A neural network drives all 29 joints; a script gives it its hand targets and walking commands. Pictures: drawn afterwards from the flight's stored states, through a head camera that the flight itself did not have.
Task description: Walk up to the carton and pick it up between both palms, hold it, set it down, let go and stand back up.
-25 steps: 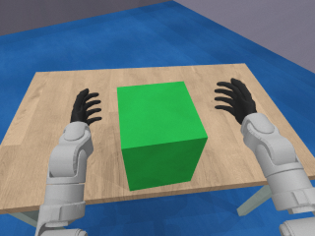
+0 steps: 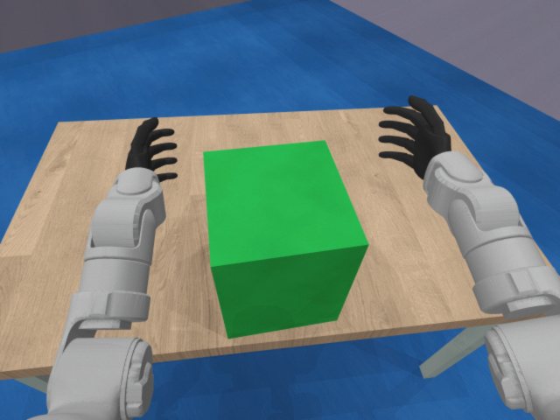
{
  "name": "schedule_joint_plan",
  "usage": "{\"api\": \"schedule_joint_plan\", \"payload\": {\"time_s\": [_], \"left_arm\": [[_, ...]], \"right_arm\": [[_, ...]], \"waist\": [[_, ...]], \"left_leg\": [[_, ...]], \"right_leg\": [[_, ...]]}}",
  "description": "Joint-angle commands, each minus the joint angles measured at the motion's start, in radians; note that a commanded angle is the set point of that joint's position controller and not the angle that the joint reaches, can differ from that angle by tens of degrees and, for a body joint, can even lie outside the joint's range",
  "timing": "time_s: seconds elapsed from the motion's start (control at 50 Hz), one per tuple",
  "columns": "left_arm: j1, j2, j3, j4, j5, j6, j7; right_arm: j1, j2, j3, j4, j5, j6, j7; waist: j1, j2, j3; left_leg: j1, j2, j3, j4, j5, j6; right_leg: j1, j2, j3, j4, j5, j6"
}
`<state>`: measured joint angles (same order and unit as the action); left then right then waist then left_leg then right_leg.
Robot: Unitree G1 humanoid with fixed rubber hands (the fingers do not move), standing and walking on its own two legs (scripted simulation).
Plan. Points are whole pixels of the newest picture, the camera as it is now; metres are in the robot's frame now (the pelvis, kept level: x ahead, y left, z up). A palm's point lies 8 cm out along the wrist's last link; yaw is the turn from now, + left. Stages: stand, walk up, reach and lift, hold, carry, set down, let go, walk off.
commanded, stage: reach and lift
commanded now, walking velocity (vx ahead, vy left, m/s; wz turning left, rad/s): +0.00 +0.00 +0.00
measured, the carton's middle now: (275, 242) +0.41 +0.04 -0.02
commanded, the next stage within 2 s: none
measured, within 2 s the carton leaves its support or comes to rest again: neither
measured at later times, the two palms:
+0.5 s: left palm (176, 222) +0.40 +0.19 +0.04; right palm (398, 198) +0.43 -0.14 +0.09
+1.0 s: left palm (184, 231) +0.41 +0.19 +0.01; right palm (379, 202) +0.45 -0.12 +0.06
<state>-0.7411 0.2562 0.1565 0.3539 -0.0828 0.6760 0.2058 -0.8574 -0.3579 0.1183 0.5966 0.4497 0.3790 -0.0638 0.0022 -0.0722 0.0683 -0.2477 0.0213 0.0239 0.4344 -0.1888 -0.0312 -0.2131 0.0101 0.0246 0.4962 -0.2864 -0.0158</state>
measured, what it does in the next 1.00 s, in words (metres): stands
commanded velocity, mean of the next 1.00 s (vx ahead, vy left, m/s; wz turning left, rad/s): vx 0.00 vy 0.00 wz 0.00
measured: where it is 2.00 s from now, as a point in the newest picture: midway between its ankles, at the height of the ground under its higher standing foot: outside the picture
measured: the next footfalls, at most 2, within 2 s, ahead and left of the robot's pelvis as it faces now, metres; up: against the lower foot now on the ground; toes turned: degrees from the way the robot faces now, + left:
none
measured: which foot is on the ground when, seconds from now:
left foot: down 0.00-1.00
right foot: down 0.00-1.00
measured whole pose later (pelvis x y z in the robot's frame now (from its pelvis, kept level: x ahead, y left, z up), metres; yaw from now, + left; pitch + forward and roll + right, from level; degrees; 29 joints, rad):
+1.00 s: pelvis +0.01 -0.01 +0.00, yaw +0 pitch +15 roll +1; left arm -0.71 0.10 0.26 1.04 -0.08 -0.19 0.15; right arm -0.80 -0.15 0.14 0.97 0.33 -0.14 -0.06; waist 0.02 -0.06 -0.10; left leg -0.53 0.04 0.02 0.43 -0.17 -0.04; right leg -0.50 0.03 0.02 0.50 -0.26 -0.02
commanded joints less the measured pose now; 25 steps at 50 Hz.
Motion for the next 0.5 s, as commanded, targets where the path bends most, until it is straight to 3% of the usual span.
{"api": "schedule_joint_plan", "payload": {"time_s": [0.0, 0.02, 0.06, 0.08, 0.1, 0.12, 0.14, 0.16, 0.18, 0.2, 0.22, 0.24, 0.26, 0.28, 0.3, 0.32, 0.38, 0.42, 0.44, 0.46, 0.48], "left_arm": [[-0.483, 0.115, 0.024, -0.116, -0.067, -0.134, -0.031], [-0.479, 0.11, 0.028, -0.134, -0.064, -0.156, -0.037], [-0.457, 0.106, 0.027, -0.125, -0.073, -0.208, -0.051], [-0.435, 0.099, 0.035, -0.057, -0.061, -0.236, -0.054], [-0.429, 0.098, 0.033, -0.072, -0.045, -0.266, -0.057], [-0.422, 0.11, 0.049, -0.028, -0.015, -0.279, -0.058], [-0.42, 0.085, 0.042, -0.048, -0.019, -0.299, -0.055], [-0.396, 0.055, 0.04, 0.025, -0.028, -0.312, -0.06], [-0.378, 0.049, 0.045, 0.118, -0.003, -0.337, -0.066], [-0.386, 0.058, 0.053, 0.172, 0.007, -0.358, -0.067], [-0.389, 0.027, 0.052, 0.173, 0.031, -0.381, -0.065], [-0.365, 0.02, 0.068, 0.231, 0.033, -0.407, -0.069], [-0.399, 0.02, 0.074, 0.252, 0.054, -0.44, -0.064], [-0.397, 0.02, 0.072, 0.282, 0.047, -0.473, -0.06], [-0.417, 0.01, 0.061, 0.216, 0.055, -0.507, -0.047], [-0.403, -0.014, 0.047, 0.241, 0.047, -0.543, -0.047], [-0.445, -0.002, 0.042, 0.237, 0.014, -0.687, -0.034], [-0.433, -0.025, 0.023, 0.373, 0.022, -0.748, -0.038], [-0.399, -0.001, 0.057, 0.455, 0.039, -0.778, -0.046], [-0.38, -0.012, 0.055, 0.455, 0.043, -0.811, -0.048], [-0.404, 0.003, 0.073, 0.472, 0.042, -0.836, -0.048]], "right_arm": [[-0.47, -0.177, -0.05, -0.011, 0.073, -0.095, 0.003], [-0.485, -0.17, -0.049, -0.05, 0.053, -0.115, -0.004], [-0.463, -0.136, -0.037, -0.075, 0.059, -0.142, -0.009], [-0.433, -0.116, -0.029, -0.03, 0.051, -0.158, -0.004], [-0.432, -0.119, -0.046, -0.051, 0.032, -0.179, -0.011], [-0.415, -0.1, -0.021, -0.007, 0.032, -0.182, -0.006], [-0.416, -0.09, -0.016, -0.015, 0.036, -0.198, -0.007], [-0.383, -0.073, -0.01, 0.082, 0.025, -0.197, 0.001], [-0.383, -0.053, -0.004, 0.145, 0.007, -0.205, 0.006], [-0.398, -0.063, -0.016, 0.149, -0.016, -0.218, 0.009], [-0.396, -0.051, -0.018, 0.185, -0.024, -0.233, 0.01], [-0.37, -0.042, -0.023, 0.212, -0.048, -0.248, 0.009], [-0.39, -0.039, -0.049, 0.249, -0.085, -0.267, 0.01], [-0.408, -0.034, -0.034, 0.236, -0.086, -0.285, 0.01], [-0.415, -0.027, -0.04, 0.172, -0.086, -0.32, 0.008], [-0.405, -0.01, -0.043, 0.174, -0.11, -0.351, 0.01], [-0.413, 0.017, -0.067, 0.16, -0.158, -0.427, 0.018], [-0.415, 0.038, -0.065, 0.242, -0.173, -0.459, 0.026], [-0.376, 0.066, -0.051, 0.259, -0.182, -0.462, 0.022], [-0.358, 0.059, -0.066, 0.291, -0.193, -0.477, 0.017], [-0.387, 0.052, -0.072, 0.271, -0.206, -0.497, 0.011]], "waist": [[0.168, 0.203, -0.754], [0.163, 0.168, -0.77], [0.162, 0.185, -0.791], [0.177, 0.192, -0.79], [0.17, 0.199, -0.812], [0.189, 0.213, -0.788], [0.189, 0.219, -0.796], [0.179, 0.21, -0.745], [0.19, 0.209, -0.7], [0.194, 0.182, -0.682], [0.195, 0.195, -0.66], [0.193, 0.172, -0.646], [0.189, 0.206, -0.627], [0.207, 0.184, -0.649], [0.206, 0.211, -0.708], [0.197, 0.219, -0.752], [0.181, 0.174, -0.906], [0.174, 0.186, -0.909], [0.202, 0.16, -0.885], [0.185, 0.163, -0.908], [0.191, 0.143, -0.945]], "left_leg": [[0.308, -0.01, 0.007, 0.026, 0.57, -0.045], [0.299, -0.017, 0.015, 0.036, 0.578, -0.038], [0.287, -0.022, 0.0, 0.046, 0.613, -0.046], [0.3, -0.019, -0.001, 0.052, 0.606, -0.044], [0.297, -0.023, 0.002, 0.053, 0.606, -0.051], [0.294, -0.018, 0.003, 0.057, 0.605, -0.049], [0.303, -0.015, -0.006, 0.06, 0.627, -0.052], [0.332, -0.011, -0.009, 0.055, 0.611, -0.05], [0.306, -0.008, 0.0, 0.042, 0.573, -0.045], [0.274, -0.004, 0.001, 0.032, 0.503, -0.035], [0.267, -0.004, 0.003, 0.024, 0.495, -0.038], [0.25, -0.004, 0.004, 0.024, 0.494, -0.035], [0.242, 0.0, 0.002, 0.019, 0.465, -0.042], [0.223, 0.004, 0.003, 0.019, 0.448, -0.035], [0.251, 0.008, 0.003, 0.036, 0.502, -0.048], [0.27, 0.008, 0.006, 0.06, 0.557, -0.055], [0.241, 0.008, 0.003, 0.101, 0.603, -0.056], [0.214, 0.015, 0.002, 0.122, 0.57, -0.055], [0.144, 0.007, 0.022, 0.13, 0.552, -0.047], [0.136, 0.006, 0.019, 0.112, 0.521, -0.049], [0.088, 0.006, 0.031, 0.112, 0.489, -0.041]], "right_leg": [[-0.012, 0.067, -0.025, -0.156, 0.507, 0.006], [0.004, 0.072, -0.029, -0.144, 0.56, 0.015], [0.013, 0.066, -0.022, -0.129, 0.621, 0.02], [-0.012, 0.064, -0.018, -0.132, 0.573, 0.022], [-0.007, 0.068, -0.028, -0.128, 0.593, 0.018], [-0.015, 0.067, -0.026, -0.127, 0.56, 0.017], [-0.026, 0.064, -0.028, -0.127, 0.57, 0.014], [-0.065, 0.065, -0.031, -0.144, 0.507, 0.007], [-0.071, 0.063, -0.033, -0.151, 0.467, 0.007], [-0.082, 0.065, -0.036, -0.15, 0.41, 0.007], [-0.09, 0.063, -0.036, -0.16, 0.405, 0.001], [-0.087, 0.06, -0.036, -0.157, 0.405, 0.005], [-0.106, 0.059, -0.036, -0.159, 0.364, -0.004], [-0.114, 0.058, -0.035, -0.15, 0.351, -0.002], [-0.113, 0.063, -0.042, -0.145, 0.382, -0.008], [-0.127, 0.065, -0.042, -0.144, 0.422, -0.008], [-0.126, 0.066, -0.038, -0.103, 0.476, -0.003], [-0.171, 0.062, -0.034, -0.086, 0.455, -0.002], [-0.142, 0.048, -0.014, -0.086, 0.469, 0.001], [-0.108, 0.042, -0.016, -0.077, 0.504, 0.003], [-0.091, 0.038, -0.016, -0.06, 0.507, 0.011]]}}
